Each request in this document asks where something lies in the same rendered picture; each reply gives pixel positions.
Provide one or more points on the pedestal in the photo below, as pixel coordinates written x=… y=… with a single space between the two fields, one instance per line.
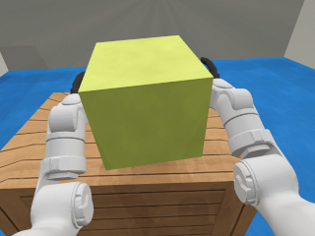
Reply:
x=185 y=197

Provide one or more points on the carton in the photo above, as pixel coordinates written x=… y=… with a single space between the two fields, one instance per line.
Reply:
x=147 y=101

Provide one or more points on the right robot upper arm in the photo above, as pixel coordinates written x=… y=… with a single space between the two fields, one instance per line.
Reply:
x=268 y=184

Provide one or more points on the robot right hand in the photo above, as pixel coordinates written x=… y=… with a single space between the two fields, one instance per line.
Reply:
x=212 y=68

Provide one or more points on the left robot forearm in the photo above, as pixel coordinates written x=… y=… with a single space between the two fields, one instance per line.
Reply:
x=65 y=144

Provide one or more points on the left robot upper arm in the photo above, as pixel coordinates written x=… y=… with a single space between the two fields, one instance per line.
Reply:
x=60 y=210

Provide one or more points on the right robot forearm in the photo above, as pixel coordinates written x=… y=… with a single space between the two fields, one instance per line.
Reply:
x=247 y=137

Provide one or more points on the robot left hand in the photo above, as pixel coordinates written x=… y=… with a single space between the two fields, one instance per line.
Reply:
x=77 y=83

